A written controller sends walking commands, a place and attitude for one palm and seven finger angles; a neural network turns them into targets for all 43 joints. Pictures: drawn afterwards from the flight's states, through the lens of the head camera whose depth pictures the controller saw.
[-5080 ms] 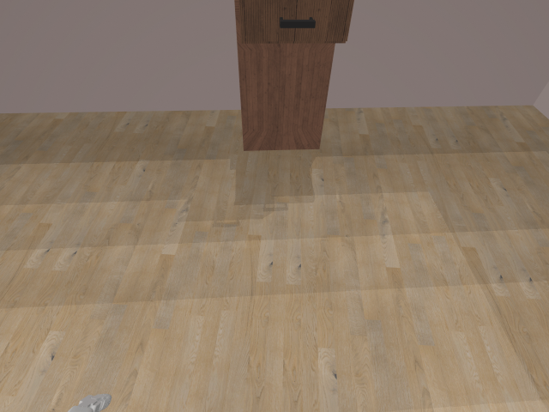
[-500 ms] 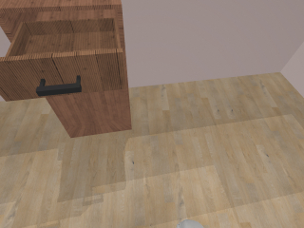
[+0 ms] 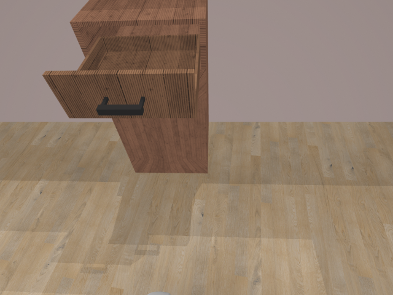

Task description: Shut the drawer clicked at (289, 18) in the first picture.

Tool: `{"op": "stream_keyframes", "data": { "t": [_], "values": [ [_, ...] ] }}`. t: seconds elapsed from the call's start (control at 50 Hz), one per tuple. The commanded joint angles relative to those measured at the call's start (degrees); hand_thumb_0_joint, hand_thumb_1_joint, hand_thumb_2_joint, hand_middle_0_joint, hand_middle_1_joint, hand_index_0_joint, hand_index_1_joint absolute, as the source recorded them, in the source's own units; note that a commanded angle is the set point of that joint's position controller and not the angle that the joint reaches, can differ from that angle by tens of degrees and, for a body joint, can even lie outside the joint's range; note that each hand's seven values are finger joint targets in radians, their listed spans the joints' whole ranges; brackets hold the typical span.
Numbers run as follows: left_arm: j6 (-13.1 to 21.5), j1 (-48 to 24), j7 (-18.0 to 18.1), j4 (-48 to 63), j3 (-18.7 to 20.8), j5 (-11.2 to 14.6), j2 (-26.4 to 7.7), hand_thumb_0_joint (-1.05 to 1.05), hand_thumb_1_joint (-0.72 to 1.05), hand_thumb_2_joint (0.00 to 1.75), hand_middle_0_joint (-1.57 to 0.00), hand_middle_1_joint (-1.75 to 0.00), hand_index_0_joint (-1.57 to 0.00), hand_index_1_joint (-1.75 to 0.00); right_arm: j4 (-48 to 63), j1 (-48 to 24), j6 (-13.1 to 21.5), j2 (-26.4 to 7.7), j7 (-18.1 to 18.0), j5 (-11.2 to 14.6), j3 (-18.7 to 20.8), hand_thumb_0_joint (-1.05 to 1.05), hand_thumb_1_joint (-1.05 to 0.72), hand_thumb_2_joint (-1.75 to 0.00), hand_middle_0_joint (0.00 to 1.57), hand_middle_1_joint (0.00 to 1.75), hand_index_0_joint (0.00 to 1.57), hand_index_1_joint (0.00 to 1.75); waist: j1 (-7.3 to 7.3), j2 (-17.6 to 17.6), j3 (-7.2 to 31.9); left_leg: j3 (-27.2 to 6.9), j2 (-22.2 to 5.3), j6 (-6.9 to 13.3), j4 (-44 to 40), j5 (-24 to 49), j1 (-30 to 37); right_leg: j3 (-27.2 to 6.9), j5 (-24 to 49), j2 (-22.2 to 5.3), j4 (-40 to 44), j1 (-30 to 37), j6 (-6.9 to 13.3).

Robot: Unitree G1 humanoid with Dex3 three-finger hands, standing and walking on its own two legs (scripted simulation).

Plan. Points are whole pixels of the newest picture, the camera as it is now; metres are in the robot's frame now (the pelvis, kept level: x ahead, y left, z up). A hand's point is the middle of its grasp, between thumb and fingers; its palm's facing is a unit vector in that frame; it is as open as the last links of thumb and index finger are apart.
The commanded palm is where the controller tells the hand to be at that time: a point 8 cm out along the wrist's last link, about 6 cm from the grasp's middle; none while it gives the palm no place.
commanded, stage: take the last steps up to it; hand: left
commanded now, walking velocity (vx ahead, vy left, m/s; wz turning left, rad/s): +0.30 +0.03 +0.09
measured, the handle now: (122, 105) +0.58 +0.26 +0.04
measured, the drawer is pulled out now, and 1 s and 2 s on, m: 0.28 0.28 0.28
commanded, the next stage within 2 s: come to a stop and stand still in 0.80 s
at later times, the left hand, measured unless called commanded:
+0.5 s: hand (111, 293) +0.15 +0.23 -0.18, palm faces +0.04 -0.98 -0.20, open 7.4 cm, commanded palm none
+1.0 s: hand (139, 251) +0.25 +0.18 -0.18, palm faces +0.10 -0.98 -0.19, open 7.3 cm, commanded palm none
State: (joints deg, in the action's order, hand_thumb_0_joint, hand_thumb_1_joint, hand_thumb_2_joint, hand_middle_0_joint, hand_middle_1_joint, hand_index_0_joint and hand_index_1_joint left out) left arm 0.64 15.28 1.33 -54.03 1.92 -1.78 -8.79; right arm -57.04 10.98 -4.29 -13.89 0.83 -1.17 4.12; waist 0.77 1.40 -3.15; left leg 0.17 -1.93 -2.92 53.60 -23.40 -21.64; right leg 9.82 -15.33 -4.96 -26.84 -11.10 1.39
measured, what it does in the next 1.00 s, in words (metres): walks ahead: left foot, then right foot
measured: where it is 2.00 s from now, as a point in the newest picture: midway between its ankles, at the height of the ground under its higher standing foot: outside the picture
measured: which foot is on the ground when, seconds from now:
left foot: up 0.00-0.14, down 0.16-0.62, up 0.64-1.00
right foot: down 0.00-0.16, up 0.18-0.58, down 0.60-1.00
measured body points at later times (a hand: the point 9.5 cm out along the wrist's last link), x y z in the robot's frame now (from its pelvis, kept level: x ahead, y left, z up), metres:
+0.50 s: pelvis +0.10 +0.04 -0.01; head +0.12 +0.04 +0.44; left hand +0.15 +0.28 -0.16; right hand +0.03 -0.18 -0.16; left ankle -0.02 +0.14 -0.74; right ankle +0.20 -0.09 -0.70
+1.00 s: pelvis +0.24 +0.01 +0.00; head +0.25 +0.01 +0.45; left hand +0.24 +0.24 -0.16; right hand +0.31 -0.22 -0.16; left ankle +0.30 +0.15 -0.73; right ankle +0.25 -0.08 -0.74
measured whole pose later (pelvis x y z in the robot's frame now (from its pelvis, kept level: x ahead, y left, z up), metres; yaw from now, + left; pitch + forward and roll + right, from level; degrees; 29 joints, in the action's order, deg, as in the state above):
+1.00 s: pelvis +0.24 +0.01 +0.00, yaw +1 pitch -2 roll -1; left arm 2.3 16.6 1.2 -62.9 1.9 -1.2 -8.2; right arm -60.9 12.1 1.0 -10.1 -0.9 -0.9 2.3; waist 1.3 1.3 -1.4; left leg 4.0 -5.4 -2.2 36.4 -13.6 -21.1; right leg 9.3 -12.2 0.1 -23.3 -9.5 2.9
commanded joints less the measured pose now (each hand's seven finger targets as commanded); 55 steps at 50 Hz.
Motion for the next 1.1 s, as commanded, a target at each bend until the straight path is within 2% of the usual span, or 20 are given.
{"op": "stream_keyframes", "data": {
  "t": [0.0, 0.1, 0.14, 0.16, 0.2, 0.3, 0.48, 0.54, 0.56, 0.58, 0.6, 0.62, 0.66, 0.74, 0.86, 0.92, 0.98, 1.02, 1.06, 1.08],
  "values": [
    [1.39, 7.29, -0.03, -0.94, 3.27, -0.31, -12.93, 0.00, 0.90, 0.90, -0.20, -0.30, -0.20, -0.30, 5.50, -5.69, 3.04, -1.31, 0.68, 0.08, -0.23, 0.00, -0.90, -0.90, 0.20, 0.30, 0.20, 0.30, 3.78, -11.72, 1.99, 3.10, -0.42, 1.07, -9.82, -3.17, -4.44, -16.46, 0.25, -15.04, 13.48, 8.59, 7.41],
    [0.87, 3.83, -0.71, -2.99, 2.66, 0.71, -11.28, 0.00, 0.90, 0.90, -0.20, -0.30, -0.20, -0.30, 0.82, 5.13, 5.14, -1.28, -0.15, 0.17, -0.82, 0.00, -0.90, -0.90, 0.20, 0.30, 0.20, 0.30, -1.45, -5.49, 3.17, 6.05, 1.03, 2.95, -32.38, 6.56, 19.38, -8.65, -8.33, -8.58, 5.70, -5.15, 2.45],
    [0.73, 1.29, -1.35, -0.69, 0.98, 0.96, -5.13, 0.00, 0.90, 0.90, -0.20, -0.30, -0.20, -0.30, -1.43, 13.78, 5.69, -9.74, -1.21, -0.33, 0.93, 0.00, -0.90, -0.90, 0.20, 0.30, 0.20, 0.30, -5.52, 17.90, 3.14, -19.79, -18.52, 10.81, -41.83, 0.90, 30.48, 0.86, -15.79, 0.98, -17.19, -24.69, -2.71],
    [0.89, -3.01, -1.23, 0.80, 1.01, 0.33, -6.42, 0.00, 0.90, 0.90, -0.20, -0.30, -0.20, -0.30, -1.98, 15.46, 5.25, -10.18, -1.51, -0.43, 0.86, 0.00, -0.90, -0.90, 0.20, 0.30, 0.20, 0.30, -6.54, 13.02, -1.19, -22.45, -21.65, 14.62, -43.36, 2.44, 27.00, -3.40, -17.50, 0.57, -25.25, -28.59, -1.84],
    [0.59, -3.98, -1.70, -0.36, 1.45, -0.11, -6.84, 0.00, 0.90, 0.90, -0.20, -0.30, -0.20, -0.30, -1.55, 11.56, 5.84, -6.95, -1.90, -0.41, -0.20, 0.00, -0.90, -0.90, 0.20, 0.30, 0.20, 0.30, -4.73, 10.50, -4.32, -18.30, -18.79, 14.21, -44.91, -0.90, 20.65, -6.55, -12.44, -1.59, -31.61, -28.81, -1.38],
    [0.55, -0.49, -2.47, -3.87, 1.31, 0.50, -5.50, 0.00, 0.90, 0.90, -0.20, -0.30, -0.20, -0.30, -2.74, 11.59, 7.94, -2.74, -2.55, 0.25, -1.41, 0.00, -0.90, -0.90, 0.20, 0.30, 0.20, 0.30, -1.32, 4.69, -5.05, -4.82, -12.33, 12.02, -42.60, 31.16, 21.30, -6.10, -0.61, -1.43, -34.67, -26.47, -2.67],
    [0.65, -9.48, -2.65, -0.37, 1.06, 1.03, -4.01, 0.00, 0.90, 0.90, -0.20, -0.30, -0.20, -0.30, -6.24, 15.31, 8.11, -3.62, -2.74, -0.44, -0.94, 0.00, -0.90, -0.90, 0.20, 0.30, 0.20, 0.30, -2.52, 5.97, -5.89, -1.15, -13.64, 11.76, -39.54, 35.81, 21.30, -3.59, 1.90, 0.00, -13.29, -19.22, -0.81],
    [1.50, 0.73, -2.36, -3.45, 1.86, 0.76, -5.65, 0.00, 0.90, 0.90, -0.20, -0.30, -0.20, -0.30, -6.83, 14.51, 7.85, -4.31, -2.71, -0.07, -0.77, 0.00, -0.90, -0.90, 0.20, 0.30, 0.20, 0.30, 2.38, 3.18, -0.83, 1.72, -11.45, 9.74, -26.60, 46.28, 18.52, -0.94, 5.00, 4.12, -6.09, -2.61, 1.00],
    [2.28, 8.25, -2.06, -5.84, 2.61, 0.44, -8.11, 0.00, 0.90, 0.90, -0.20, -0.30, -0.20, -0.30, -6.89, 14.49, 8.00, -3.72, -2.44, 0.41, -0.82, 0.00, -0.90, -0.90, 0.20, 0.30, 0.20, 0.30, 5.54, 0.26, 3.41, 3.34, -8.72, 7.71, -16.15, 42.12, 12.98, -3.40, 8.23, 2.93, -3.29, 9.41, 1.82],
    [3.21, 15.09, -1.32, -7.54, 4.08, -0.10, -13.54, 0.00, 0.90, 0.90, -0.20, -0.30, -0.20, -0.30, -6.05, 17.00, 8.20, -0.85, -1.90, 1.12, -1.14, 0.00, -0.90, -0.90, 0.20, 0.30, 0.20, 0.30, 7.37, -11.14, 11.27, 6.69, -2.10, 5.03, 1.51, 21.75, 0.78, -21.27, 12.74, -10.86, -0.21, 22.92, 7.01],
    [3.16, 17.21, -0.94, -7.89, 4.77, 1.08, -17.63, 0.00, 0.90, 0.90, -0.20, -0.30, -0.20, -0.30, -4.50, 18.43, 7.86, 0.50, -2.04, 1.43, -1.26, 0.00, -0.90, -0.90, 0.20, 0.30, 0.20, 0.30, 5.74, -16.44, 15.82, 3.78, 2.55, 3.90, 19.03, -9.31, -5.42, -38.59, 19.75, -23.15, 8.12, 24.03, 12.99],
    [2.54, 12.46, -0.60, -6.88, 4.50, 1.61, -16.03, 0.00, 0.90, 0.90, -0.20, -0.30, -0.20, -0.30, -4.58, 15.27, 7.46, -0.61, -2.29, 1.48, -0.83, 0.00, -0.90, -0.90, 0.20, 0.30, 0.20, 0.30, 5.35, -9.09, 11.20, -0.95, -0.87, 4.99, 23.10, -8.25, -6.65, -35.19, 9.97, -21.64, 10.49, 17.56, 14.16],
    [2.29, 2.91, -0.26, -4.63, 3.05, 1.37, -11.44, 0.00, 0.90, 0.90, -0.20, -0.30, -0.20, -0.30, -3.92, 9.90, 6.77, 1.26, -1.67, 0.63, -0.86, 0.00, -0.90, -0.90, 0.20, 0.30, 0.20, 0.30, 2.38, -4.28, 0.05, -1.48, -4.60, 4.85, 22.90, -0.89, -8.19, -29.20, -4.31, -18.10, 14.67, -0.15, 10.95],
    [2.96, -1.91, 0.00, -4.10, 1.13, 0.77, -5.91, 0.00, 0.90, 0.90, -0.20, -0.30, -0.20, -0.30, -5.46, 15.07, 4.53, 4.35, -1.23, -0.25, -1.38, 0.00, -0.90, -0.90, 0.20, 0.30, 0.20, 0.30, -3.25, -6.89, -1.49, 0.99, -5.58, 2.62, 10.79, 5.33, -0.75, -12.50, 3.73, -11.31, 17.31, -11.70, 6.69],
    [3.05, 1.58, -0.36, -5.66, 1.48, 0.66, -7.20, 0.00, 0.90, 0.90, -0.20, -0.30, -0.20, -0.30, -3.30, 8.90, 4.72, 4.36, -0.54, -0.12, -1.40, 0.00, -0.90, -0.90, 0.20, 0.30, 0.20, 0.30, -1.11, -7.85, -0.04, 4.15, -4.55, 0.89, -6.32, 8.15, -1.96, -11.25, 5.18, -9.62, 17.34, -4.34, 7.69],
    [2.72, 2.65, -0.05, -6.63, 1.13, 0.52, -6.66, 0.00, 0.90, 0.90, -0.20, -0.30, -0.20, -0.30, -2.99, 5.31, 5.57, 4.61, -1.13, 0.30, -2.08, 0.00, -0.90, -0.90, 0.20, 0.30, 0.20, 0.30, 0.04, -7.75, 0.78, 3.76, -3.58, 0.23, -15.94, 7.62, 1.96, -11.43, 17.56, -10.02, 12.99, -1.17, 7.72],
    [1.76, 2.29, 0.56, -7.65, 0.36, 1.27, -5.31, 0.00, 0.90, 0.90, -0.20, -0.30, -0.20, -0.30, -4.84, 8.02, 6.12, 3.28, -1.84, 0.52, -2.66, 0.00, -0.90, -0.90, 0.20, 0.30, 0.20, 0.30, -1.40, -3.44, 4.15, 2.37, -3.57, 0.30, -30.58, 23.21, 14.52, -7.98, 20.33, -5.38, 5.00, -1.91, 3.18],
    [0.83, 6.04, 1.01, -7.97, -0.24, 1.61, -3.07, 0.00, 0.90, 0.90, -0.20, -0.30, -0.20, -0.30, -4.40, 7.17, 6.56, -1.31, -2.62, 0.61, -2.25, 0.00, -0.90, -0.90, 0.20, 0.30, 0.20, 0.30, 0.34, 5.61, 5.48, -3.25, -12.24, 4.49, -29.82, 48.19, 17.16, -6.41, 9.93, -1.68, 2.41, -2.23, -0.99],
    [-0.18, 6.38, 1.40, -7.96, -0.20, 1.13, -3.18, 0.00, 0.90, 0.90, -0.20, -0.30, -0.20, -0.30, -3.65, 4.88, 5.45, -1.81, -3.25, 0.76, -1.82, 0.00, -0.90, -0.90, 0.20, 0.30, 0.20, 0.30, 0.25, 3.32, 0.93, -2.20, -12.73, 5.81, -30.32, 44.66, 14.03, -6.74, 5.58, -0.44, 3.14, -3.05, -1.66],
    [-0.85, 5.93, 1.25, -8.30, -0.08, 1.17, -3.91, 0.00, 0.90, 0.90, -0.20, -0.30, -0.20, -0.30, -3.59, 4.05, 5.13, -1.87, -3.49, 0.83, -1.77, 0.00, -0.90, -0.90, 0.20, 0.30, 0.20, 0.30, 0.09, 8.20, 0.34, -3.64, -12.46, 6.50, -32.35, 44.40, 13.18, -5.59, 4.57, -0.33, 0.80, -2.82, -2.08]
  ]
}}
